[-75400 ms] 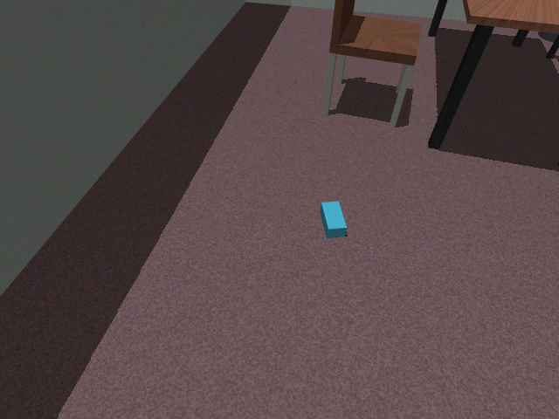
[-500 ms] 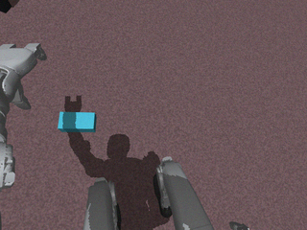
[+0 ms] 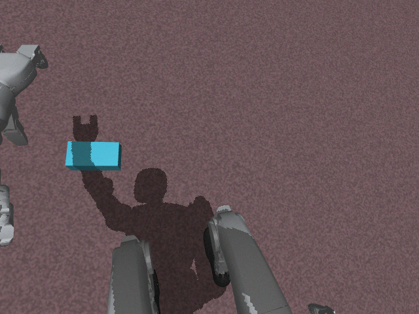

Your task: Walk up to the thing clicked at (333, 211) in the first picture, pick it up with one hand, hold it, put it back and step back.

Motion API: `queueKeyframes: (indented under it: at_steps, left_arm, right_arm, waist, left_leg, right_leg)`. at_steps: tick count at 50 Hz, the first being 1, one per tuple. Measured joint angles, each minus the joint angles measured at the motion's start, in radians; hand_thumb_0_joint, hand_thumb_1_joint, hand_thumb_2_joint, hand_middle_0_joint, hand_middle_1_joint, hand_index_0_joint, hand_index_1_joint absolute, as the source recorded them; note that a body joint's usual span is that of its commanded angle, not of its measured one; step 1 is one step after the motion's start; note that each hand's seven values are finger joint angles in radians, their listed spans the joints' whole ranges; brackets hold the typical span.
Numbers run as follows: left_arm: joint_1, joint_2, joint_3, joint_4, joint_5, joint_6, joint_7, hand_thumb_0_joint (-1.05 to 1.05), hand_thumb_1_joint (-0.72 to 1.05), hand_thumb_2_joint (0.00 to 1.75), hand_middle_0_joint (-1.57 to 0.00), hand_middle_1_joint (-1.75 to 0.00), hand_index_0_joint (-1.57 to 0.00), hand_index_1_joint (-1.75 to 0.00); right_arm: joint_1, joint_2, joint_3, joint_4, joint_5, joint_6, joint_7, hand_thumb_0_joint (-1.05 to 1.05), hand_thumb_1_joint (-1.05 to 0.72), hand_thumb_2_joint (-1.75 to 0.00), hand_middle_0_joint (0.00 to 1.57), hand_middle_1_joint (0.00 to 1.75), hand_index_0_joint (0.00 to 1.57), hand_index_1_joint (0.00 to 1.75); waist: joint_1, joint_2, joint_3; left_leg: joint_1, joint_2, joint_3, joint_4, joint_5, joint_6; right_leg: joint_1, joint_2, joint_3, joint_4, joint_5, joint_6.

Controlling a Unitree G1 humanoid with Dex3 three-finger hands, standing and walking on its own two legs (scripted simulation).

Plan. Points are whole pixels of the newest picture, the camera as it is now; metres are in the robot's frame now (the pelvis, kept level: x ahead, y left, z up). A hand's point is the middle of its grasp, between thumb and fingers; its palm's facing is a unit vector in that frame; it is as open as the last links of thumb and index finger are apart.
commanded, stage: approach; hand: left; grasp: from above
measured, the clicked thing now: (95, 156) +0.57 +0.22 -0.53
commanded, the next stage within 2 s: home in 0.56 s
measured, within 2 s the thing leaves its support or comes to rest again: neither
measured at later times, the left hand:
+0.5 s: hand (80, 151) +0.52 +0.21 -0.31, palm faces -0.45 +0.05 -0.89, open 15.4 cm
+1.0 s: hand (114, 161) +0.52 +0.15 -0.46, palm faces -0.48 +0.00 -0.88, open 14.2 cm
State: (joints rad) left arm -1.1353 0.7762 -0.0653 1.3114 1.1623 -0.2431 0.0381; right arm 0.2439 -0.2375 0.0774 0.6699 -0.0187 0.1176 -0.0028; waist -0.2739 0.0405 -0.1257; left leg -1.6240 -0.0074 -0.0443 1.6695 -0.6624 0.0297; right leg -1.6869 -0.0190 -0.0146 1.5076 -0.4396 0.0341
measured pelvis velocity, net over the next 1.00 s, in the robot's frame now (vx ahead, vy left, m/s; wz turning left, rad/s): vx -0.03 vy -0.01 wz -0.07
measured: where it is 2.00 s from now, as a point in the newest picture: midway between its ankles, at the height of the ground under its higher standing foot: (186, 288)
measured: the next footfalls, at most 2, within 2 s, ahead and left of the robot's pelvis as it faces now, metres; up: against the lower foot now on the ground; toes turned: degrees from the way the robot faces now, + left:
none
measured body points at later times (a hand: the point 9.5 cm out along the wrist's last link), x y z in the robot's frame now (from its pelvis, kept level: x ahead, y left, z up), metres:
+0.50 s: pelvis -0.04 -0.01 -0.16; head +0.24 +0.05 +0.19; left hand +0.53 +0.21 -0.26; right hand -0.02 -0.27 -0.25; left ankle +0.03 +0.10 -0.53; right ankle +0.11 -0.15 -0.53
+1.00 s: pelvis -0.03 -0.01 -0.22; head +0.29 +0.06 +0.09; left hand +0.54 +0.15 -0.41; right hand -0.04 -0.27 -0.27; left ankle +0.03 +0.10 -0.53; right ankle +0.11 -0.15 -0.53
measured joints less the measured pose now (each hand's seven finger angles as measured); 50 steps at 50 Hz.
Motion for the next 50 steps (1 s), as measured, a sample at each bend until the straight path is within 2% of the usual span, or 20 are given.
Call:
queueKeyframes:
  at_steps: [5, 9, 12, 15, 19, 22, 25, 29, 32, 36, 44, 50]
  left_arm:
    - [-0.047, 0.011, -0.03, 0.097, -0.01, -0.032, -0.031, 0.0, -0.59, 0.69, -0.1, -0.89, -0.11, -0.87]
    - [-0.057, 0.023, -0.023, 0.136, 0.025, -0.093, -0.012, 0.0, -0.59, 0.65, -0.1, -0.89, -0.12, -0.86]
    - [-0.053, 0.032, -0.008, 0.137, 0.074, -0.138, 0.032, 0.0, -0.58, 0.63, -0.1, -0.9, -0.12, -0.86]
    - [-0.057, 0.039, 0.002, 0.131, 0.125, -0.159, 0.099, 0.0, -0.59, 0.59, -0.1, -0.9, -0.12, -0.86]
    - [-0.098, 0.04, 0.002, 0.167, 0.163, -0.135, 0.199, 0.0, -0.59, 0.55, -0.11, -0.88, -0.14, -0.84]
    - [-0.13, 0.042, 0.0, 0.206, 0.182, -0.099, 0.244, 0.0, -0.59, 0.52, -0.12, -0.87, -0.16, -0.83]
    - [-0.152, 0.047, -0.01, 0.231, 0.188, -0.071, 0.263, 0.0, -0.59, 0.49, -0.15, -0.85, -0.18, -0.8]
    - [-0.176, 0.05, -0.021, 0.262, 0.172, -0.046, 0.278, 0.0, -0.59, 0.47, -0.18, -0.82, -0.22, -0.77]
    - [-0.187, 0.056, -0.036, 0.291, 0.161, -0.033, 0.289, 0.0, -0.59, 0.46, -0.2, -0.8, -0.24, -0.75]
    - [-0.193, 0.073, -0.039, 0.325, 0.166, -0.024, 0.309, 0.0, -0.58, 0.47, -0.22, -0.76, -0.26, -0.72]
    - [-0.203, 0.122, -0.056, 0.412, 0.171, -0.011, 0.386, 0.0, -0.48, 0.53, -0.23, -0.65, -0.27, -0.62]
    - [-0.188, 0.155, -0.048, 0.433, 0.178, -0.002, 0.455, 0.0, -0.37, 0.59, -0.24, -0.61, -0.27, -0.59]
  right_arm:
    - [0.01, -0.003, 0.018, -0.002, -0.005, -0.005, -0.007, 0.0, -0.91, -0.9, 0.2, 0.3, 0.21, 0.3]
    - [0.018, -0.011, 0.029, -0.014, -0.02, -0.013, -0.009, 0.0, -0.91, -0.9, 0.2, 0.3, 0.21, 0.3]
    - [0.017, -0.019, 0.032, -0.023, -0.035, -0.016, -0.001, 0.0, -0.91, -0.9, 0.2, 0.3, 0.21, 0.3]
    - [0.008, -0.023, 0.033, -0.032, -0.052, -0.014, 0.014, 0.0, -0.91, -0.9, 0.2, 0.3, 0.21, 0.3]
    - [-0.027, -0.018, 0.04, -0.032, -0.07, -0.019, 0.039, 0.0, -0.91, -0.9, 0.2, 0.3, 0.21, 0.3]
    - [-0.052, -0.01, 0.045, -0.03, -0.077, -0.034, 0.053, 0.0, -0.91, -0.89, 0.2, 0.3, 0.21, 0.3]
    - [-0.072, -0.004, 0.056, -0.022, -0.079, -0.05, 0.062, 0.0, -0.91, -0.89, 0.2, 0.3, 0.21, 0.3]
    - [-0.083, 0.001, 0.079, -0.01, -0.086, -0.072, 0.067, -0.01, -0.91, -0.89, 0.2, 0.3, 0.21, 0.3]
    - [-0.088, 0.003, 0.1, -0.003, -0.092, -0.089, 0.069, -0.01, -0.91, -0.89, 0.2, 0.3, 0.21, 0.3]
    - [-0.091, -0.002, 0.128, -0.006, -0.099, -0.108, 0.072, -0.01, -0.91, -0.89, 0.2, 0.3, 0.21, 0.3]
    - [-0.095, -0.04, 0.189, -0.04, -0.114, -0.145, 0.084, -0.01, -0.9, -0.89, 0.2, 0.3, 0.21, 0.3]
    - [-0.089, -0.076, 0.227, -0.069, -0.132, -0.182, 0.095, -0.01, -0.9, -0.89, 0.2, 0.3, 0.21, 0.3]
  waist:
    - [-0.022, -0.004, -0.001]
    - [-0.047, -0.013, 0.002]
    - [-0.062, -0.02, 0.003]
    - [-0.072, -0.028, 0.009]
    - [-0.084, -0.041, 0.042]
    - [-0.096, -0.044, 0.068]
    - [-0.108, -0.044, 0.093]
    - [-0.128, -0.05, 0.121]
    - [-0.149, -0.057, 0.139]
    - [-0.184, -0.068, 0.157]
    - [-0.247, -0.099, 0.204]
    - [-0.276, -0.13, 0.244]
  left_leg:
    - [-0.047, -0.001, -0.001, 0.045, -0.009, 0.001]
    - [-0.129, -0.006, -0.004, 0.127, -0.027, 0.001]
    - [-0.214, -0.012, -0.005, 0.205, -0.04, 0.0]
    - [-0.303, -0.019, -0.006, 0.286, -0.049, -0.002]
    - [-0.402, -0.029, -0.011, 0.384, -0.05, -0.003]
    - [-0.473, -0.038, -0.015, 0.446, -0.042, -0.004]
    - [-0.534, -0.045, -0.019, 0.502, -0.034, -0.005]
    - [-0.593, -0.051, -0.027, 0.569, -0.034, -0.007]
    - [-0.624, -0.055, -0.037, 0.614, -0.04, -0.01]
    - [-0.654, -0.058, -0.053, 0.664, -0.054, -0.016]
    - [-0.673, -0.058, -0.085, 0.729, -0.087, -0.023]
    - [-0.671, -0.056, -0.103, 0.762, -0.103, -0.027]
  right_leg:
    - [-0.049, 0.0, 0.0, 0.044, -0.007, -0.002]
    - [-0.132, -0.004, -0.001, 0.124, -0.021, 0.0]
    - [-0.219, -0.008, 0.001, 0.2, -0.03, 0.001]
    - [-0.308, -0.012, 0.003, 0.277, -0.035, 0.005]
    - [-0.403, -0.019, 0.002, 0.367, -0.031, 0.011]
    - [-0.467, -0.025, 0.0, 0.422, -0.023, 0.011]
    - [-0.522, -0.029, -0.002, 0.47, -0.015, 0.011]
    - [-0.577, -0.032, -0.005, 0.529, -0.01, 0.017]
    - [-0.605, -0.034, -0.013, 0.568, -0.013, 0.017]
    - [-0.633, -0.035, -0.026, 0.608, -0.019, 0.018]
    - [-0.649, -0.033, -0.054, 0.653, -0.035, 0.019]
    - [-0.647, -0.029, -0.069, 0.672, -0.04, 0.019]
